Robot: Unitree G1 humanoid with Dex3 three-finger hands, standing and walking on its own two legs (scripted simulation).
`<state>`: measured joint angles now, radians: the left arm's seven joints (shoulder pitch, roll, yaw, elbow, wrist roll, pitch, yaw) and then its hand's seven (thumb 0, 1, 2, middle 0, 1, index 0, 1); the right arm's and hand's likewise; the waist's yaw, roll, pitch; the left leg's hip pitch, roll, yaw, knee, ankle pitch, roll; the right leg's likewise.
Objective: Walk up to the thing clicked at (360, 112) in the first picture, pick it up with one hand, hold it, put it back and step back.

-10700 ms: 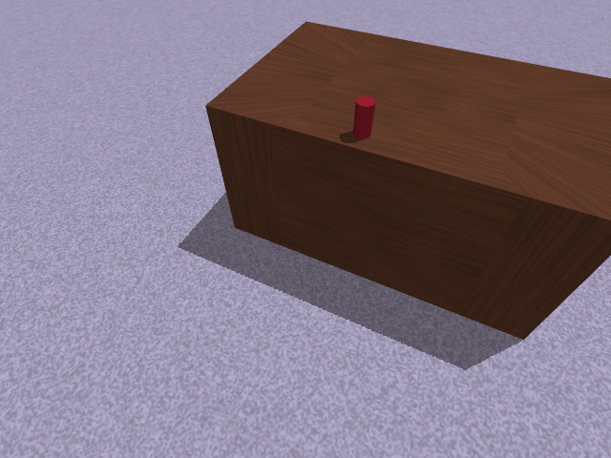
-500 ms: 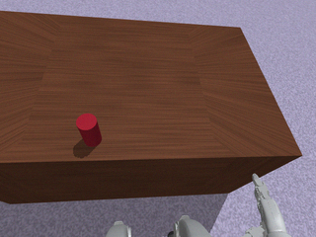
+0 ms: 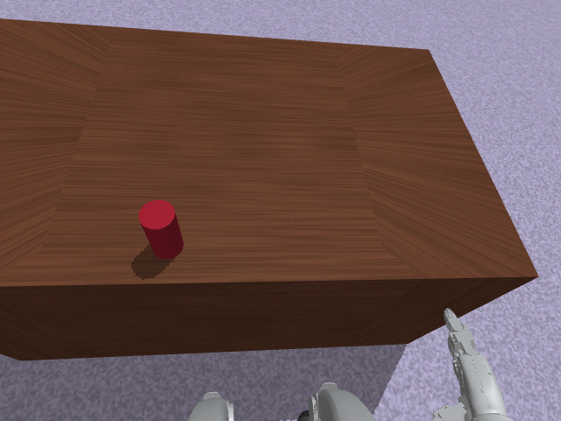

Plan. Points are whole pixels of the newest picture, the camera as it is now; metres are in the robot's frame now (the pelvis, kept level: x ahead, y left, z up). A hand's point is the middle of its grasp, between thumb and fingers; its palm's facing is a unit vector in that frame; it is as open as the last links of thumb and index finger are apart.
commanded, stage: approach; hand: left
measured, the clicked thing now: (163, 231) +0.42 +0.18 -0.05
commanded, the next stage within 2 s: close in in 0.38 s
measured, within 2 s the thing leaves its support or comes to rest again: neither
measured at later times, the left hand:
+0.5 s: hand (95, 244) +0.39 +0.27 -0.04, palm faces +0.08 -0.99 +0.10, open 17.7 cm
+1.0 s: hand (151, 229) +0.43 +0.20 -0.05, palm faces +0.09 -1.00 +0.04, open 17.7 cm
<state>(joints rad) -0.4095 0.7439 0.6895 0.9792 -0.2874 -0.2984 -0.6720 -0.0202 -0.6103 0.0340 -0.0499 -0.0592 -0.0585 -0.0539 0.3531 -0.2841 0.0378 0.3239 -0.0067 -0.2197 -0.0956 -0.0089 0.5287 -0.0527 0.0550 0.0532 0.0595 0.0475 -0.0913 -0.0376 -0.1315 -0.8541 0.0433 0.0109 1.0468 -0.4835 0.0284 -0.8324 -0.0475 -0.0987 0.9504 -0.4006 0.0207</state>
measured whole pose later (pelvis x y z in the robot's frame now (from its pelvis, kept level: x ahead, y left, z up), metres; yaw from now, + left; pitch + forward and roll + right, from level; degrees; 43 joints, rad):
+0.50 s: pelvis -0.02 +0.00 -0.03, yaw -1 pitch +21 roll -3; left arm -0.51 0.56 0.56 1.03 -0.24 -0.46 -0.49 -0.02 -0.61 0.03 -0.05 -0.06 -0.06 -0.06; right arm 0.38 -0.30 -0.01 0.10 -0.05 -0.21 -0.02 -0.01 0.55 -0.04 0.06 0.05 0.06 0.05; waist -0.17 -0.08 -0.10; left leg -1.05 0.05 0.01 1.20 -0.51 0.03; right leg -1.04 -0.05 -0.09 1.11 -0.43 0.01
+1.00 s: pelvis -0.03 -0.01 -0.06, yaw -1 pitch +23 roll -3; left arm -0.59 0.43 0.44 0.99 -0.14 -0.52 -0.20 -0.02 -0.61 0.00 -0.04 -0.01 -0.07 0.00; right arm 0.49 -0.27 -0.03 -0.11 -0.05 -0.13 0.02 -0.01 0.52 -0.05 0.06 0.05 0.06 0.05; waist -0.21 -0.03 -0.13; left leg -1.18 0.06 0.01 1.32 -0.54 0.03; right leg -1.17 -0.05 -0.08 1.24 -0.46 0.01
